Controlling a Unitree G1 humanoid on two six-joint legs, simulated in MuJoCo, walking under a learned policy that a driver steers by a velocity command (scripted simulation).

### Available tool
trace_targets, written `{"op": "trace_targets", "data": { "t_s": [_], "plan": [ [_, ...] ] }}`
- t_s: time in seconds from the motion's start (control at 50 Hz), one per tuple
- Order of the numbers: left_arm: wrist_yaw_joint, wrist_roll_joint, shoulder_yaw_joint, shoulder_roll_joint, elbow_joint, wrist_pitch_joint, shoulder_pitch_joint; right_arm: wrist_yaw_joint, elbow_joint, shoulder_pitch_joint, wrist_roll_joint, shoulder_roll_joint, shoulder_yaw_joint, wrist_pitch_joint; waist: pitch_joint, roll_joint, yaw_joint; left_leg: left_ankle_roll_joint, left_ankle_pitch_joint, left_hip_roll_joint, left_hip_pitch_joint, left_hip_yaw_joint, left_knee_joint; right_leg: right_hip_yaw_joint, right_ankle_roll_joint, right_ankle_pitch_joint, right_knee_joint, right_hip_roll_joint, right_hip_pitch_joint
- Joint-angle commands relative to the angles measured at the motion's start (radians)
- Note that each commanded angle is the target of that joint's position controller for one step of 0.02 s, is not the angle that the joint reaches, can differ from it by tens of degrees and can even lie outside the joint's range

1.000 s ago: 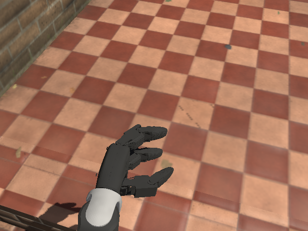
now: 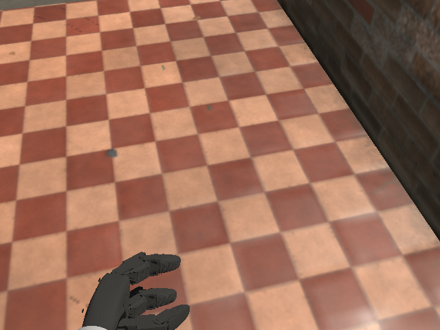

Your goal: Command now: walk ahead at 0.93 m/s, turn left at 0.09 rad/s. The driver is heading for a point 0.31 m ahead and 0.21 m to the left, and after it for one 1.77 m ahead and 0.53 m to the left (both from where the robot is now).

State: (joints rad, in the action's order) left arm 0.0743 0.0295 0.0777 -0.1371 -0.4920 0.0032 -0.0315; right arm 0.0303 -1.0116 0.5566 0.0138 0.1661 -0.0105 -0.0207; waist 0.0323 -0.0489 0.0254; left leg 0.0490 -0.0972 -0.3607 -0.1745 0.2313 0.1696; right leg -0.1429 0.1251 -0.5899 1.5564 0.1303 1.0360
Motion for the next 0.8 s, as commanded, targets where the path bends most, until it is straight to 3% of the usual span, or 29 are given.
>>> {"op": "trace_targets", "data": {
  "t_s": [0.02, 0.04, 0.06, 0.08, 0.1, 0.14, 0.16, 0.22, 0.28, 0.34, 0.36, 0.38, 0.44, 0.46, 0.48, 0.5, 0.52, 0.54, 0.56, 0.58, 0.6, 0.62, 0.64, 0.66, 0.7, 0.72, 0.76, 0.78, 0.8],
  "plan": [
    [-0.032, -0.032, -0.185, -0.455, -0.147, -0.017, 0.646, -0.033, 0.164, -0.155, 0.009, 0.154, -0.028, -0.082, 0.449, 0.449, -0.278, -0.143, 0.057, 0.307, 0.739, -0.389, 1.034, 1.098, 0.089, -0.599, -1.172, 0.139, -1.208],
    [-0.039, -0.029, -0.147, -0.362, -0.17, -0.047, 0.569, -0.06, 0.179, -0.198, 0.028, 0.13, -0.063, -0.108, 0.433, 0.367, -0.196, -0.139, -0.038, 0.409, 0.847, -0.611, 1.526, 1.189, -0.045, -0.647, -1.315, 0.235, -1.071],
    [-0.016, -0.012, -0.121, -0.277, -0.19, -0.071, 0.456, -0.074, 0.24, -0.307, 0.052, 0.02, -0.047, -0.112, 0.299, 0.305, -0.125, -0.157, 0.025, 0.407, 0.936, -0.619, 1.747, 1.041, -0.114, -0.474, -1.253, 0.296, -0.884],
    [0.007, -0.015, -0.088, -0.144, -0.244, -0.088, 0.403, -0.081, 0.318, -0.432, 0.039, -0.019, -0.022, -0.117, 0.133, 0.255, -0.094, -0.195, 0.097, 0.359, 1.037, -0.534, 1.797, 0.83, -0.113, -0.329, -1.157, 0.275, -0.734],
    [0.015, -0.048, -0.072, -0.043, -0.295, -0.097, 0.365, -0.083, 0.357, -0.481, 0.021, -0.04, -0.007, -0.109, 0.023, 0.206, -0.067, -0.233, 0.182, 0.318, 1.106, -0.515, 1.779, 0.613, -0.121, -0.136, -1.051, 0.247, -0.645],
    [0.006, -0.083, -0.063, 0.045, -0.329, -0.101, 0.316, -0.105, 0.344, -0.358, 0.029, -0.076, 0.023, -0.08, -0.009, 0.18, 0.029, -0.274, 0.283, 0.304, 1.127, -0.53, 1.763, 0.295, -0.211, 0.158, -0.936, 0.164, -0.633],
    [-0.008, -0.079, -0.07, 0.011, -0.34, -0.105, 0.334, -0.101, 0.309, -0.274, 0.05, -0.056, 0.018, -0.05, -0.021, 0.169, 0.056, -0.254, 0.251, 0.309, 1.145, -0.496, 1.708, 0.226, -0.181, 0.186, -1.014, 0.176, -0.676],
    [-0.046, -0.081, -0.037, 0.05, -0.376, -0.103, 0.313, -0.085, 0.318, -0.266, 0.035, -0.034, 0.006, 0.022, -0.131, 0.127, 0.108, -0.223, 0.184, 0.317, 1.187, -0.377, 1.669, 0.016, -0.231, 0.319, -1.18, 0.142, -0.587],
    [-0.09, -0.074, -0.035, -0.038, -0.392, -0.113, 0.362, -0.094, 0.373, -0.388, 0.015, 0.065, -0.02, 0.033, -0.164, 0.1, 0.076, -0.209, 0.28, 0.345, 1.097, -0.198, 1.395, -0.199, -0.228, 0.495, -1.352, 0.035, -0.581],
    [-0.126, -0.045, -0.055, -0.17, -0.406, -0.123, 0.435, -0.109, 0.384, -0.414, 0.048, 0.102, -0.037, 0.019, -0.102, 0.056, 0.064, -0.226, 0.327, 0.376, 0.962, -0.094, 1.1, -0.272, -0.271, 0.783, -1.392, 0.02, -0.773],
    [-0.139, -0.054, -0.077, -0.258, -0.382, -0.122, 0.39, -0.106, 0.388, -0.378, 0.039, 0.126, -0.058, 0.01, -0.064, 0.084, 0.103, -0.229, 0.309, 0.394, 0.839, -0.04, 0.984, -0.291, -0.292, 1.012, -1.357, 0.023, -0.822],
    [-0.158, -0.063, -0.091, -0.306, -0.345, -0.12, 0.366, -0.102, 0.388, -0.363, 0.053, 0.166, -0.079, -0.004, -0.027, 0.115, 0.125, -0.218, 0.261, 0.411, 0.752, 0.01, 0.931, -0.282, -0.278, 1.246, -1.281, 0.039, -0.888],
    [-0.192, -0.031, -0.133, -0.355, -0.268, -0.109, 0.263, -0.086, 0.341, -0.186, 0.064, 0.219, -0.125, 0.025, 0.019, 0.238, 0.205, -0.196, 0.084, 0.407, 0.48, 0.043, 0.756, -0.233, -0.209, 1.636, -0.967, 0.112, -0.983],
    [-0.188, -0.024, -0.145, -0.352, -0.226, -0.105, 0.181, -0.075, 0.305, -0.035, 0.051, 0.237, -0.143, 0.052, 0.032, 0.233, 0.254, -0.219, 0.03, 0.362, 0.378, -0.018, 0.69, -0.197, -0.164, 1.657, -0.775, 0.133, -0.956],
    [-0.162, -0.008, -0.147, -0.319, -0.181, -0.106, 0.063, -0.072, 0.252, 0.189, 0.028, 0.218, -0.142, 0.063, 0.055, 0.156, 0.333, -0.297, 0.077, 0.304, 0.278, -0.08, 0.526, -0.182, -0.122, 1.482, -0.366, 0.088, -0.909],
    [-0.123, 0.009, -0.103, -0.141, -0.106, -0.121, -0.136, -0.079, 0.136, 0.368, 0.008, 0.139, -0.119, 0.045, -0.063, -0.194, 0.414, -0.391, 0.406, 0.261, 0.145, -0.141, 0.116, -0.196, -0.116, 0.484, 0.212, -0.119, -0.621],
    [-0.102, 0.01, -0.054, 0.089, -0.007, -0.146, -0.172, -0.101, 0.127, 0.2, -0.079, 0.048, -0.052, -0.017, -0.229, -0.376, 0.185, -0.338, 0.428, 0.362, 0.233, -0.302, 0.375, 0.006, -0.075, -0.045, 0.62, -0.179, -0.212],
    [-0.065, 0.0, -0.033, 0.147, 0.036, -0.165, 0.009, -0.124, 0.22, 0.052, -0.084, -0.008, -0.009, -0.064, -0.117, -0.259, -0.02, -0.38, 0.296, 0.411, 0.306, -0.512, 0.525, 0.172, -0.05, -0.05, 0.732, -0.213, -0.135],
    [-0.034, -0.05, -0.029, 0.126, 0.057, -0.194, 0.167, -0.128, 0.262, 0.029, -0.022, -0.017, -0.012, -0.074, 0.063, -0.063, -0.075, -0.468, 0.007, 0.354, 0.212, -0.81, 0.402, 0.326, -0.047, 0.03, 0.558, -0.204, -0.08],
    [-0.021, -0.033, -0.054, -0.014, 0.053, -0.202, 0.279, -0.09, 0.348, -0.134, 0.013, 0.121, -0.054, -0.086, 0.101, -0.013, -0.16, -0.482, -0.511, 0.18, 0.245, -1.118, 0.171, 0.41, -0.052, 0.142, 0.285, -0.126, -0.018],
    [-0.024, -0.019, -0.073, -0.107, 0.045, -0.184, 0.221, -0.063, 0.387, -0.259, 0.014, 0.127, -0.054, -0.091, 0.039, 0.165, -0.185, -0.435, -0.667, 0.122, 0.393, -1.178, 0.077, 0.421, -0.089, 0.24, 0.142, -0.056, -0.049],
    [-0.047, -0.031, -0.084, -0.141, 0.04, -0.164, 0.138, -0.049, 0.401, -0.306, 0.011, 0.157, -0.057, -0.102, -0.029, 0.258, -0.161, -0.429, -0.641, 0.134, 0.525, -1.161, 0.057, 0.402, -0.127, 0.271, -0.002, -0.035, -0.114],
    [-0.074, -0.029, -0.097, -0.177, 0.046, -0.14, 0.061, -0.032, 0.409, -0.313, -0.006, 0.139, -0.057, -0.119, -0.091, 0.341, -0.13, -0.423, -0.587, 0.16, 0.7, -1.095, 0.059, 0.389, -0.173, 0.24, -0.157, -0.012, -0.192],
    [-0.1, -0.025, -0.111, -0.203, 0.06, -0.13, -0.002, -0.014, 0.404, -0.302, -0.009, 0.165, -0.067, -0.125, -0.114, 0.351, -0.09, -0.412, -0.504, 0.193, 0.788, -1.021, 0.082, 0.38, -0.21, 0.235, -0.318, 0.002, -0.278],
    [-0.113, -0.018, -0.115, -0.177, 0.068, -0.122, -0.05, 0.012, 0.368, -0.232, 0.012, 0.187, -0.089, -0.109, -0.041, 0.22, -0.022, -0.387, -0.413, 0.304, 0.849, -0.776, 0.149, 0.298, -0.22, 0.326, -0.628, -0.021, -0.524],
    [-0.108, 0.002, -0.114, -0.147, 0.058, -0.121, -0.04, 0.018, 0.356, -0.225, 0.022, 0.199, -0.094, -0.09, -0.025, 0.123, -0.012, -0.375, -0.432, 0.35, 0.896, -0.687, 0.185, 0.242, -0.224, 0.334, -0.736, -0.064, -0.655],
    [-0.102, 0.027, -0.119, -0.1, 0.027, -0.116, 0.002, 0.01, 0.35, -0.191, 0.036, 0.162, -0.088, -0.058, -0.002, 0.0, -0.005, -0.348, -0.474, 0.384, 0.836, -0.653, 0.261, 0.172, -0.237, 0.391, -0.859, -0.145, -0.781],
    [-0.101, 0.037, -0.14, -0.116, -0.006, -0.12, 0.088, 0.005, 0.365, -0.197, 0.036, 0.13, -0.083, -0.05, 0.038, -0.054, -0.052, -0.32, -0.462, 0.404, 0.773, -0.622, 0.333, 0.16, -0.218, 0.369, -0.906, -0.162, -0.859],
    [-0.104, 0.027, -0.177, -0.184, -0.05, -0.136, 0.232, -0.007, 0.381, -0.231, 0.027, 0.083, -0.07, -0.071, 0.117, -0.058, -0.13, -0.27, -0.318, 0.431, 0.772, -0.544, 0.544, 0.178, -0.192, 0.4, -0.906, -0.131, -1.01]
  ]
}}
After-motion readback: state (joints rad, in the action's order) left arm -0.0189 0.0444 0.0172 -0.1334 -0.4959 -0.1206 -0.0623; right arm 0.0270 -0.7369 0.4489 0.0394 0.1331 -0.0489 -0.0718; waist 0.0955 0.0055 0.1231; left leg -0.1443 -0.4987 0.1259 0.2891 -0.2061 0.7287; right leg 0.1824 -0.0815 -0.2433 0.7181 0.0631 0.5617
